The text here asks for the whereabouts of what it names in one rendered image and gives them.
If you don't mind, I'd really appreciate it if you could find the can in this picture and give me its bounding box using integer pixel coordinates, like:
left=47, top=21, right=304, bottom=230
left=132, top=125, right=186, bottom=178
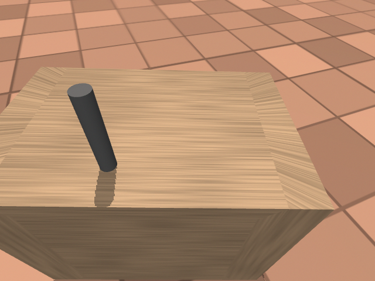
left=67, top=83, right=117, bottom=172

